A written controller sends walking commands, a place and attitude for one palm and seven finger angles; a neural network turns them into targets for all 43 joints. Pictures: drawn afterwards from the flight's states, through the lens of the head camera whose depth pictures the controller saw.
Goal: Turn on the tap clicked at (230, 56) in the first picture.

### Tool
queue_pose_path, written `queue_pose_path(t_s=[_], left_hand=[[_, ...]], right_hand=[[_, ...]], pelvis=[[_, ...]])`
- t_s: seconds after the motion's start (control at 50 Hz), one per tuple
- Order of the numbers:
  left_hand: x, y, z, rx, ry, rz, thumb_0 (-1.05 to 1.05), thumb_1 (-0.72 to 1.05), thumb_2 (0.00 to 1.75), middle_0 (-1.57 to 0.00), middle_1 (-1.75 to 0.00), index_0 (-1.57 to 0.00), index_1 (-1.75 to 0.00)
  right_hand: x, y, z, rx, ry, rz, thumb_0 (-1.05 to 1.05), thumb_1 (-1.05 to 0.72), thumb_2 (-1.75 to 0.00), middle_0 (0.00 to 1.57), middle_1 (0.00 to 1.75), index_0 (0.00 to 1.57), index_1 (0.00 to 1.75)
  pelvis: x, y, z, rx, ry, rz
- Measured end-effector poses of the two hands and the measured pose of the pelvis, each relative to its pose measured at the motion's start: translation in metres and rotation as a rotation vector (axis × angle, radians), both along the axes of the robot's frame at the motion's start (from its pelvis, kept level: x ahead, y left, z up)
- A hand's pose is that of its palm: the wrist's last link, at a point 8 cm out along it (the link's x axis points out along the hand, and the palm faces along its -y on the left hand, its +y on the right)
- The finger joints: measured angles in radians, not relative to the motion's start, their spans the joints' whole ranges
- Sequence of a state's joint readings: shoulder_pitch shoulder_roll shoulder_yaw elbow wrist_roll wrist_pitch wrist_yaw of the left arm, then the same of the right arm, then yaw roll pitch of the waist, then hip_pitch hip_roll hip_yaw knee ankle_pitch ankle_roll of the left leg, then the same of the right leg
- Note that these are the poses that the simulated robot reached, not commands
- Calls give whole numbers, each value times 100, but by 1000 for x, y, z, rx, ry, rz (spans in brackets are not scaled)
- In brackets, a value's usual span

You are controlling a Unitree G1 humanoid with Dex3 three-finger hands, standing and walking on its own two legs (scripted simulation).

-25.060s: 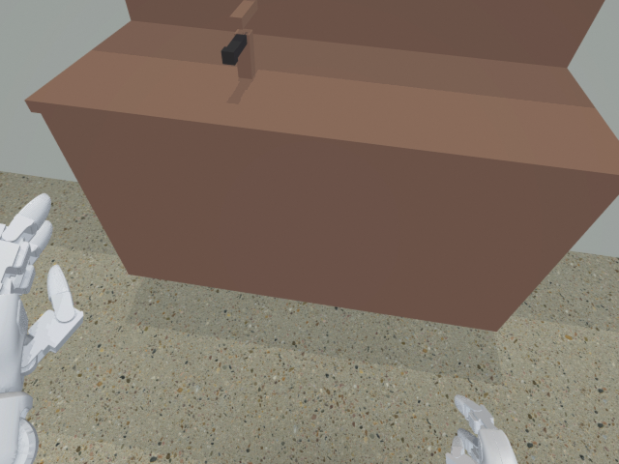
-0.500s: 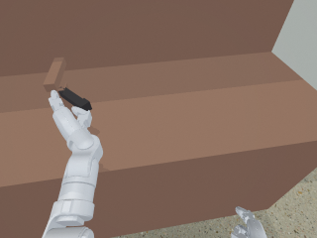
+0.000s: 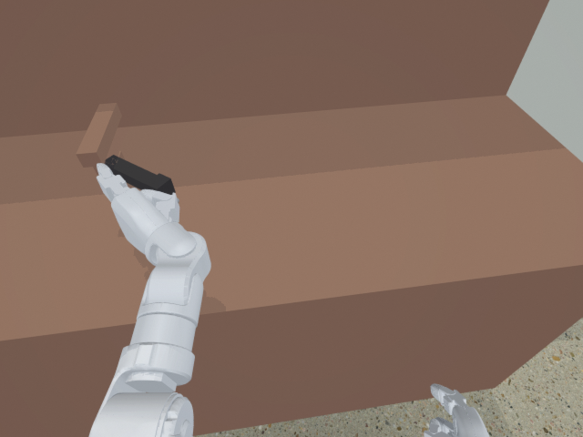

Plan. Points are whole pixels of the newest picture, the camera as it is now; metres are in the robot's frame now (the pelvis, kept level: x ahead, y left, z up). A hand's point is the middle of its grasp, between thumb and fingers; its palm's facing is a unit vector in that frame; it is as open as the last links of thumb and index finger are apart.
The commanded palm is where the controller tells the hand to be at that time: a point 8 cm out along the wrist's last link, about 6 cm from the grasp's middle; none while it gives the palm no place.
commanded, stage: push the lever round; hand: left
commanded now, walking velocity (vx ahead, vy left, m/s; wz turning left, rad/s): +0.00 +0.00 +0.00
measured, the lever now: (160, 188) +0.42 +0.24 +0.13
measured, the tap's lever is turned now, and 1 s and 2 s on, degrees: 51 59 61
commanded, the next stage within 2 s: none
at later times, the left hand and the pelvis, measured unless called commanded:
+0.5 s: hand (182, 196) +0.40 +0.20 +0.13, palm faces +0.81 -0.58 -0.07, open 8.0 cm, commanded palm +0.37 +0.21 +0.12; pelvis -0.01 -0.01 +0.00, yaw +0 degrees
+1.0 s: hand (186, 193) +0.41 +0.20 +0.13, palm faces +0.83 -0.56 -0.06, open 8.2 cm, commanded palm +0.39 +0.23 +0.12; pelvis -0.02 -0.02 +0.00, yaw -1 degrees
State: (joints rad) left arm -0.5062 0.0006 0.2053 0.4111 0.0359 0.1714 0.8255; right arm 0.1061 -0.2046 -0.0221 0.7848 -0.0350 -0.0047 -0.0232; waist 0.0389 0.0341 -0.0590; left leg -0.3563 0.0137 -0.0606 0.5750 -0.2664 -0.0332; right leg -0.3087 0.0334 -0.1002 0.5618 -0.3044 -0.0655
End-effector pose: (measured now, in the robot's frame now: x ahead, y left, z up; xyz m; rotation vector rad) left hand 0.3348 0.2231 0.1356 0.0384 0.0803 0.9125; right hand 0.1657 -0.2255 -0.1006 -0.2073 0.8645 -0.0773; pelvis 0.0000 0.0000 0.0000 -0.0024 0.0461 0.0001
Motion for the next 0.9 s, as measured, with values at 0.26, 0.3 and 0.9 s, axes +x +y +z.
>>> queue_pose_path(t_s=[0.26, 0.3, 0.9], left_hand=[[8, -7, -1, 8, 7, 27, 0, 96, 93, -15, -15, -3, -10], [8, -8, -1, 7, 7, 28, 0, 97, 93, -15, -15, -3, -10], [16, -14, -2, 9, -10, 59, 0, 95, 93, -15, -15, 0, -4]], right_hand=[[-6, -5, -5, -1, 27, -12, 1, -90, -90, 20, 30, 20, 30], [-8, -7, -6, -1, 32, -17, 1, -90, -90, 20, 30, 20, 30], [-54, -27, -16, -26, 85, -101, 1, -90, -90, 20, 30, 20, 30]], pelvis=[[0, -6, -1, 4, 12, 2], [-1, -7, -1, 5, 13, 1], [-16, -13, -4, 6, 30, -16]])
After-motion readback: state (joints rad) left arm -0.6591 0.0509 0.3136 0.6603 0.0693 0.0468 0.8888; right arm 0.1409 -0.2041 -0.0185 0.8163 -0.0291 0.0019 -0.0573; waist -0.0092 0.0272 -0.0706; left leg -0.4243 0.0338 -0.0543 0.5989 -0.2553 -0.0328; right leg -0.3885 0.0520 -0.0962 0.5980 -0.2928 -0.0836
